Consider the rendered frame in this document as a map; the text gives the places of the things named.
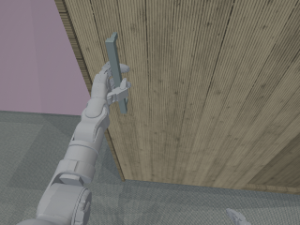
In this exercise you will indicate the left robot hand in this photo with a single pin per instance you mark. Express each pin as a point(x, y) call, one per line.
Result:
point(103, 87)

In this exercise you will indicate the wardrobe door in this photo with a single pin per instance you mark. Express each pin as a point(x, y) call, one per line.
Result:
point(283, 170)
point(215, 84)

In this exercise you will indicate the left robot upper arm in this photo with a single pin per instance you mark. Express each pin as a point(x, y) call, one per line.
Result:
point(63, 204)

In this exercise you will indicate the robot left forearm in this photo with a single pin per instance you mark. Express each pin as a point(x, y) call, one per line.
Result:
point(78, 166)

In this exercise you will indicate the right robot hand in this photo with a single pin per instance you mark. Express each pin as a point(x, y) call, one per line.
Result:
point(237, 217)

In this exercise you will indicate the handle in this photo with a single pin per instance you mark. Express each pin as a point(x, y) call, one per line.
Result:
point(115, 68)

